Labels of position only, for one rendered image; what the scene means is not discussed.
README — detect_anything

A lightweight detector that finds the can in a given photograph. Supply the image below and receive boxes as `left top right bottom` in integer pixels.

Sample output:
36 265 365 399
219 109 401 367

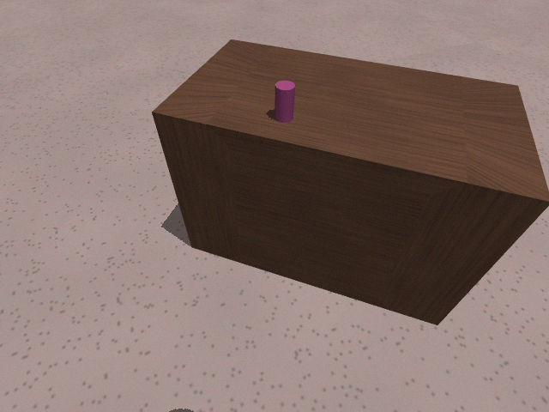
274 81 295 123

